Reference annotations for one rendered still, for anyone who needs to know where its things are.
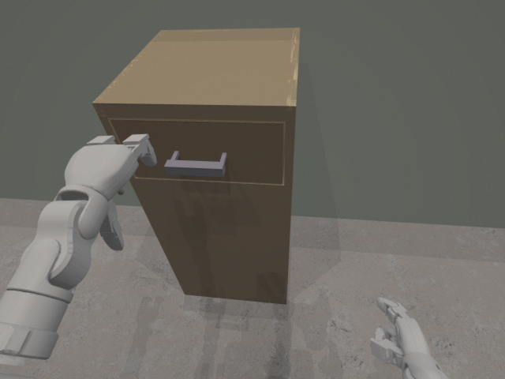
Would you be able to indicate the handle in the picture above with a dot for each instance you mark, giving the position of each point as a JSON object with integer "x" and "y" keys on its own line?
{"x": 196, "y": 168}

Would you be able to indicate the left robot forearm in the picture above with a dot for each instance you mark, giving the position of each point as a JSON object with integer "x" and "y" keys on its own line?
{"x": 58, "y": 259}

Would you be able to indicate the right robot forearm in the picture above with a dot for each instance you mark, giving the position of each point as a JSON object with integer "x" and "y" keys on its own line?
{"x": 421, "y": 366}

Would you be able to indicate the drawer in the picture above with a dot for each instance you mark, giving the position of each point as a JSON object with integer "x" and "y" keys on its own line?
{"x": 255, "y": 149}

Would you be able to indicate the robot left hand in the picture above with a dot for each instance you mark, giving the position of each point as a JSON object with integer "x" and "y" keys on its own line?
{"x": 106, "y": 167}

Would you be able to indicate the cabinet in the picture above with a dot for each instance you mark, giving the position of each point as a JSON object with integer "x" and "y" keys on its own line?
{"x": 222, "y": 239}

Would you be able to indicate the robot right hand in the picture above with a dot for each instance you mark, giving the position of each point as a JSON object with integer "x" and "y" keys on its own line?
{"x": 391, "y": 346}

